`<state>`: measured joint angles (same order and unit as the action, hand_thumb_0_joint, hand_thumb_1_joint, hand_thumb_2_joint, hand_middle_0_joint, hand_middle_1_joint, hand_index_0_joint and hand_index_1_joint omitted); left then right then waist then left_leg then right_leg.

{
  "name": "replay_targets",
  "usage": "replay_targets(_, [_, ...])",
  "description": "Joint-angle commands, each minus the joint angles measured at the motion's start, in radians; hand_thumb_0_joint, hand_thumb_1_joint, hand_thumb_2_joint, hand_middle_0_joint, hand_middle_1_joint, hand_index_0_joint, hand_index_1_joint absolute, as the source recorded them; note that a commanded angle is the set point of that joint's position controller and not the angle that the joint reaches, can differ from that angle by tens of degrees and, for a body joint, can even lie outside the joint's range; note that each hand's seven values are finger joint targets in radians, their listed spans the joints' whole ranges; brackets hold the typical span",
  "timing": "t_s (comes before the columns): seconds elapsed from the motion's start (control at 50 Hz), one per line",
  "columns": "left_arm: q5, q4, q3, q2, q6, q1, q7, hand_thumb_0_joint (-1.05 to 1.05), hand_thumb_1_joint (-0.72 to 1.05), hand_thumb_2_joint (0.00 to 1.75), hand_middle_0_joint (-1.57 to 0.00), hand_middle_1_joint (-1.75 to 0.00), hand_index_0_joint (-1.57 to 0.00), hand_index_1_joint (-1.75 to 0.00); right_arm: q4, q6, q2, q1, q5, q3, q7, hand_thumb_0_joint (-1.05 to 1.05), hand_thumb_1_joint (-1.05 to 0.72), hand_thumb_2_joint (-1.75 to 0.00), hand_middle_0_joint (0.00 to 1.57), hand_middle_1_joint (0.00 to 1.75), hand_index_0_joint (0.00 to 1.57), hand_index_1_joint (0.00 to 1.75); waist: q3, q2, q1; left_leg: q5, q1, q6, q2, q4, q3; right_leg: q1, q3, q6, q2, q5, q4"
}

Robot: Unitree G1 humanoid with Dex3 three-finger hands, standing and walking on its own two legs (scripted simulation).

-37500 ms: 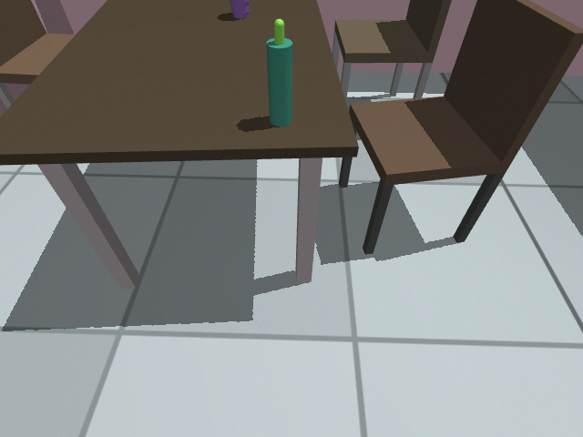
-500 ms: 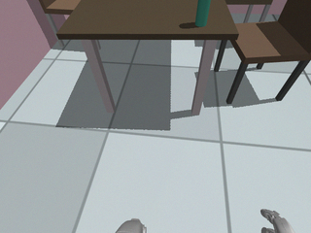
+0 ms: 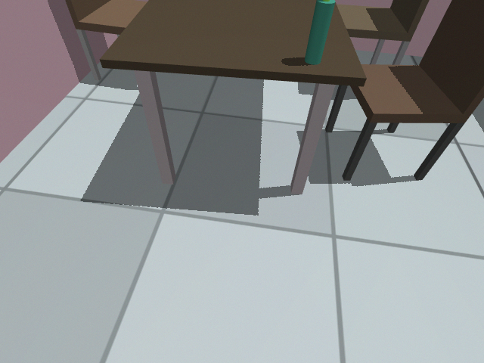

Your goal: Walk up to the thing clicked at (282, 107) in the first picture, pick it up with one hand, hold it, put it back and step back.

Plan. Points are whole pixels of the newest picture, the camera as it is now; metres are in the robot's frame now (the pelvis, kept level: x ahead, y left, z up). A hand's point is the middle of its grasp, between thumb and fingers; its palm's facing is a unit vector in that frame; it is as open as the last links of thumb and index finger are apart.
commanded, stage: step back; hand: right
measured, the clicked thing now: (320, 25) +1.08 -0.25 +0.10
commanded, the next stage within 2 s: stand in 0.58 s
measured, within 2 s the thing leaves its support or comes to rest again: neither
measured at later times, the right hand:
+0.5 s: hand out of the picture +0.14 -0.23 -0.15, palm faces -0.07 +0.94 -0.34, open 7.4 cm
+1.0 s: hand out of the picture +0.14 -0.25 -0.14, palm faces -0.04 +0.94 -0.33, open 7.4 cm
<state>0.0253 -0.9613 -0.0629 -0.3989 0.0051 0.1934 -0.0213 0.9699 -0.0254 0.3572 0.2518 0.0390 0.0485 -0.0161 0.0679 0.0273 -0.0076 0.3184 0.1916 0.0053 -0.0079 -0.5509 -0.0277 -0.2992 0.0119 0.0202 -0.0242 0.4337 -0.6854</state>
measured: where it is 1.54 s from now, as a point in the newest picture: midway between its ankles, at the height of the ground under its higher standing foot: outside the picture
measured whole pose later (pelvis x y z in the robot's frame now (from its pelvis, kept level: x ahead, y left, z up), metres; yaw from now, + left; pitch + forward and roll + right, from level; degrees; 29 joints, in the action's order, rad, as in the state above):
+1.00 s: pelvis +0.04 +0.00 +0.02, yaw +1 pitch -3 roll +0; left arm 0.01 -1.14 0.01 -0.35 0.03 0.09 -0.01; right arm 1.13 -0.01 0.35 0.07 0.01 0.01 -0.01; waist 0.06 0.00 0.00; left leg 0.15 0.13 0.02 -0.03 -0.33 -0.01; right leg -0.08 0.03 -0.02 -0.02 0.19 -0.32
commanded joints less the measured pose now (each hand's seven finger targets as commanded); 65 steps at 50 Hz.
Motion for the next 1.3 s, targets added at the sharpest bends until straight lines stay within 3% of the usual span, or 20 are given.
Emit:
replay_targets(0.0, [-0.002, 0.020, -0.050, -0.149, 0.045, 0.053, 0.025, 0.00, 0.90, 0.90, -0.20, -0.30, -0.20, -0.30, -0.090, 0.003, 0.216, -0.107, -0.021, 0.045, 0.015, 0.00, -0.90, -0.90, 0.20, 0.30, 0.20, 0.30, -0.070, -0.177, 0.067, -0.134, 0.150, -0.099, -0.118, 0.017, -0.103, 0.246, 0.051, 0.010, 0.042, -0.206, 0.273])
replay_targets(0.02, [0.004, 0.007, -0.062, -0.188, 0.051, 0.081, 0.034, 0.00, 0.90, 0.90, -0.20, -0.30, -0.20, -0.30, -0.100, 0.004, 0.167, -0.101, -0.028, 0.028, 0.018, 0.00, -0.90, -0.90, 0.20, 0.30, 0.20, 0.30, -0.106, -0.080, 0.081, -0.104, 0.235, -0.064, -0.072, -0.085, -0.076, 0.349, -0.063, 0.028, -0.029, -0.214, 0.283])
replay_targets(0.04, [0.017, 0.011, -0.078, -0.257, 0.057, 0.104, 0.040, 0.00, 0.90, 0.90, -0.20, -0.30, -0.20, -0.30, -0.119, 0.001, 0.126, -0.092, -0.033, 0.015, 0.022, 0.00, -0.90, -0.90, 0.20, 0.30, 0.20, 0.30, -0.115, 0.098, 0.088, 0.040, 0.362, -0.016, 0.050, -0.259, -0.048, 0.387, -0.369, 0.097, -0.226, -0.197, 0.371])
replay_targets(0.06, [0.012, 0.031, -0.082, -0.299, 0.056, 0.038, 0.039, 0.00, 0.90, 0.90, -0.20, -0.30, -0.20, -0.30, -0.105, 0.011, 0.161, -0.091, -0.022, 0.027, 0.035, 0.00, -0.90, -0.90, 0.20, 0.30, 0.20, 0.30, -0.089, 0.087, 0.080, 0.280, 0.336, -0.015, 0.034, -0.344, -0.069, 0.239, -0.487, 0.198, -0.375, -0.049, 0.423])
replay_targets(0.08, [0.012, 0.056, -0.078, -0.308, 0.055, -0.037, 0.034, 0.00, 0.90, 0.90, -0.20, -0.30, -0.20, -0.30, -0.079, 0.013, 0.210, -0.062, -0.016, 0.043, 0.037, 0.00, -0.90, -0.90, 0.20, 0.30, 0.20, 0.30, -0.020, 0.072, 0.054, 0.292, 0.261, -0.009, -0.007, -0.388, -0.089, 0.080, -0.525, 0.255, -0.413, 0.009, 0.430])
replay_targets(0.14, [0.001, 0.063, -0.052, -0.223, 0.063, -0.087, 0.035, 0.00, 0.90, 0.90, -0.20, -0.30, -0.20, -0.30, -0.045, 0.001, 0.194, -0.037, -0.022, 0.033, 0.026, 0.00, -0.90, -0.90, 0.20, 0.30, 0.20, 0.30, 0.003, 0.059, 0.017, 0.201, 0.216, -0.017, -0.025, -0.275, -0.079, 0.078, -0.261, 0.177, -0.269, -0.270, 0.352])
replay_targets(0.18, [0.007, 0.047, -0.048, -0.225, 0.063, -0.085, 0.034, 0.00, 0.90, 0.90, -0.20, -0.30, -0.20, -0.30, -0.034, -0.001, 0.181, -0.033, -0.023, 0.030, 0.021, 0.00, -0.90, -0.90, 0.20, 0.30, 0.20, 0.30, -0.028, 0.110, 0.023, 0.133, 0.162, -0.015, -0.016, -0.188, -0.024, 0.078, -0.204, 0.153, -0.239, -0.382, 0.320])
replay_targets(0.24, [-0.008, 0.056, -0.041, -0.221, 0.043, -0.147, 0.032, 0.00, 0.90, 0.90, -0.20, -0.30, -0.20, -0.30, 0.000, -0.009, 0.168, 0.019, -0.016, 0.033, 0.027, 0.00, -0.90, -0.90, 0.20, 0.30, 0.20, 0.30, -0.078, 0.127, -0.022, -0.092, 0.009, -0.011, 0.008, 0.094, 0.052, 0.062, -0.102, 0.104, -0.189, -0.519, 0.186])
replay_targets(0.26, [-0.014, 0.062, -0.033, -0.197, 0.035, -0.151, 0.031, 0.00, 0.90, 0.90, -0.20, -0.30, -0.20, -0.30, 0.013, -0.012, 0.184, 0.030, -0.012, 0.042, 0.032, 0.00, -0.90, -0.90, 0.20, 0.30, 0.20, 0.30, -0.092, 0.088, -0.025, -0.212, -0.035, -0.019, -0.004, 0.126, 0.018, 0.054, -0.080, 0.067, -0.162, -0.516, 0.131])
replay_targets(0.3, [-0.031, 0.063, -0.014, -0.140, 0.023, -0.104, 0.031, 0.00, 0.90, 0.90, -0.20, -0.30, -0.20, -0.30, -0.009, -0.020, 0.250, -0.039, -0.005, 0.050, 0.040, 0.00, -0.90, -0.90, 0.20, 0.30, 0.20, 0.30, -0.135, -0.071, 0.016, -0.412, -0.058, -0.097, -0.199, 0.165, -0.223, 0.009, -0.012, -0.003, -0.048, -0.329, 0.019])
replay_targets(0.32, [-0.039, 0.031, -0.019, -0.157, 0.011, -0.073, 0.032, 0.00, 0.90, 0.90, -0.20, -0.30, -0.20, -0.30, -0.026, -0.017, 0.287, -0.129, -0.017, 0.046, 0.038, 0.00, -0.90, -0.90, 0.20, 0.30, 0.20, 0.30, -0.122, -0.096, 0.052, -0.309, 0.051, -0.177, -0.252, 0.156, -0.257, 0.077, 0.005, -0.008, -0.008, -0.102, 0.038])
replay_targets(0.34, [-0.032, 0.008, -0.019, -0.163, 0.010, -0.067, 0.035, 0.00, 0.90, 0.90, -0.20, -0.30, -0.20, -0.30, -0.030, -0.012, 0.283, -0.180, -0.018, 0.043, 0.034, 0.00, -0.90, -0.90, 0.20, 0.30, 0.20, 0.30, -0.089, -0.111, 0.054, -0.241, 0.149, -0.182, -0.259, 0.164, -0.252, 0.152, -0.001, -0.002, -0.016, -0.036, 0.075])
replay_targets(0.36, [-0.025, -0.001, -0.015, -0.157, 0.015, -0.080, 0.035, 0.00, 0.90, 0.90, -0.20, -0.30, -0.20, -0.30, -0.017, -0.007, 0.260, -0.193, -0.016, 0.035, 0.032, 0.00, -0.90, -0.90, 0.20, 0.30, 0.20, 0.30, -0.077, -0.098, 0.058, -0.243, 0.158, -0.139, -0.222, 0.156, -0.205, 0.180, -0.012, 0.005, -0.025, -0.087, 0.151])
replay_targets(0.4, [-0.021, -0.011, -0.021, -0.182, 0.029, -0.070, 0.033, 0.00, 0.90, 0.90, -0.20, -0.30, -0.20, -0.30, -0.017, -0.008, 0.223, -0.205, -0.021, 0.022, 0.033, 0.00, -0.90, -0.90, 0.20, 0.30, 0.20, 0.30, -0.117, -0.089, 0.050, -0.329, 0.085, -0.067, -0.136, 0.092, -0.103, 0.180, -0.055, 0.023, -0.077, -0.330, 0.197])
replay_targets(0.44, [-0.024, -0.016, -0.020, -0.198, 0.032, -0.086, 0.034, 0.00, 0.90, 0.90, -0.20, -0.30, -0.20, -0.30, 0.006, -0.008, 0.211, -0.178, -0.024, 0.021, 0.034, 0.00, -0.90, -0.90, 0.20, 0.30, 0.20, 0.30, -0.149, -0.081, 0.028, -0.368, 0.030, -0.047, -0.107, 0.074, -0.072, 0.180, -0.074, 0.030, -0.099, -0.430, 0.195])
replay_targets(0.5, [-0.024, -0.023, -0.009, -0.177, 0.027, -0.115, 0.035, 0.00, 0.90, 0.90, -0.20, -0.30, -0.20, -0.30, 0.027, -0.007, 0.215, -0.199, -0.025, 0.021, 0.032, 0.00, -0.90, -0.90, 0.20, 0.30, 0.20, 0.30, -0.159, -0.105, 0.026, -0.460, -0.018, -0.058, -0.130, 0.105, -0.086, 0.171, -0.041, 0.015, -0.081, -0.424, 0.200])
replay_targets(0.56, [-0.028, -0.069, 0.014, -0.152, 0.026, -0.107, 0.031, 0.00, 0.90, 0.90, -0.20, -0.30, -0.20, -0.30, 0.036, -0.008, 0.202, -0.211, -0.034, 0.009, 0.026, 0.00, -0.90, -0.90, 0.20, 0.30, 0.20, 0.30, -0.146, -0.072, 0.015, -0.388, -0.054, -0.051, -0.130, 0.151, -0.098, 0.173, -0.068, 0.006, -0.091, -0.416, 0.276])
replay_targets(0.66, [-0.024, -0.089, 0.021, -0.163, 0.036, -0.143, 0.030, 0.00, 0.90, 0.90, -0.20, -0.30, -0.20, -0.30, 0.064, -0.014, 0.205, -0.227, -0.035, 0.006, 0.022, 0.00, -0.90, -0.90, 0.20, 0.30, 0.20, 0.30, -0.150, -0.045, 0.005, -0.456, -0.109, -0.036, -0.129, 0.175, -0.077, 0.206, -0.067, -0.006, -0.104, -0.479, 0.324])
replay_targets(0.82, [-0.019, -0.120, 0.024, -0.169, 0.039, -0.153, 0.028, 0.00, 0.90, 0.90, -0.20, -0.30, -0.20, -0.30, 0.086, -0.008, 0.196, -0.251, -0.033, 0.001, 0.014, 0.00, -0.90, -0.90, 0.20, 0.30, 0.20, 0.30, -0.091, -0.023, 0.009, -0.283, -0.078, -0.020, -0.116, 0.254, -0.066, 0.199, -0.071, -0.011, -0.110, -0.350, 0.413])
replay_targets(1.28, [-0.019, -0.127, 0.025, -0.174, 0.030, -0.133, 0.024, 0.00, 0.90, 0.90, -0.20, -0.30, -0.20, -0.30, 0.122, -0.008, 0.206, -0.195, -0.028, -0.008, 0.015, 0.00, -0.90, -0.90, 0.20, 0.30, 0.20, 0.30, -0.074, -0.029, 0.009, -0.181, -0.050, -0.011, -0.120, 0.294, -0.069, 0.175, -0.079, -0.003, -0.108, -0.237, 0.438])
